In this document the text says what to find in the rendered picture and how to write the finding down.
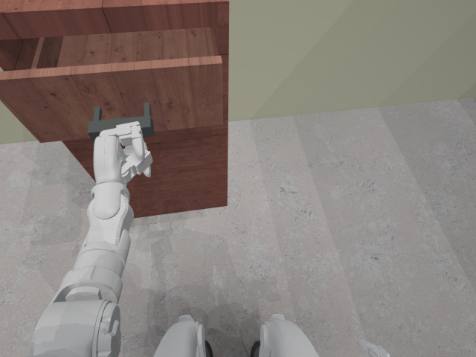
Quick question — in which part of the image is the handle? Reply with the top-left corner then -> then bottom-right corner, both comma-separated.
88,103 -> 154,142

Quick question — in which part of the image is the left robot upper arm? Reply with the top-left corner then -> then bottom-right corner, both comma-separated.
25,300 -> 121,357

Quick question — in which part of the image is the robot left hand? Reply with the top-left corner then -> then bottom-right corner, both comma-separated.
93,121 -> 153,186

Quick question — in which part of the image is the left robot forearm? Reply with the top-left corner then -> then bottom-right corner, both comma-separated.
30,181 -> 134,356

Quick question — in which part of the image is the robot right thigh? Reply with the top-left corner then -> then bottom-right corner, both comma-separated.
260,320 -> 320,357

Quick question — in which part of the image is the robot left thigh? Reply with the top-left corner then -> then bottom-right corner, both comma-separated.
153,321 -> 206,357

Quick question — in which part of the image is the robot right hand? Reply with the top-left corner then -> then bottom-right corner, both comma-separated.
357,340 -> 390,357

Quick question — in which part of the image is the drawer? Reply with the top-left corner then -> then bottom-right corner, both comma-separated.
0,28 -> 223,143

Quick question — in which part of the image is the robot thigh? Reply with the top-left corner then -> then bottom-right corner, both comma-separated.
260,320 -> 320,357
153,321 -> 206,357

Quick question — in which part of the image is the cabinet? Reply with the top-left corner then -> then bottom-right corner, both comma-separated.
0,0 -> 229,218

